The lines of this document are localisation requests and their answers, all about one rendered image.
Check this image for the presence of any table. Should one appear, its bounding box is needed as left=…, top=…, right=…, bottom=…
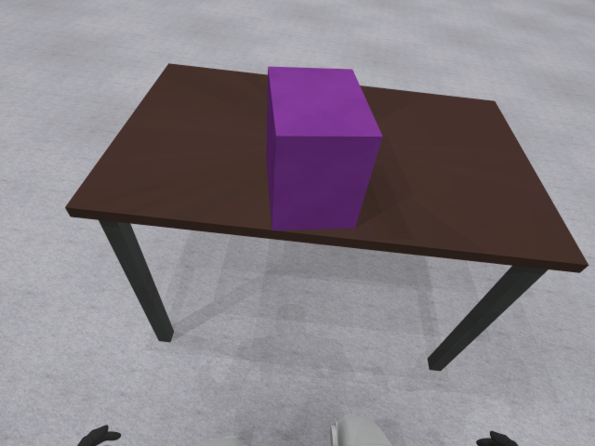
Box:
left=65, top=63, right=588, bottom=371

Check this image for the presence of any robot left hand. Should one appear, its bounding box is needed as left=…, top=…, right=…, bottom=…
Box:
left=77, top=425, right=121, bottom=446

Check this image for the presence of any right robot thigh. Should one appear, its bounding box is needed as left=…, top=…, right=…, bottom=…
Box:
left=330, top=415, right=392, bottom=446

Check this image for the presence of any carton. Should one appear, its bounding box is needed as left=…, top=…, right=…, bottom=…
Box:
left=266, top=67, right=383, bottom=230

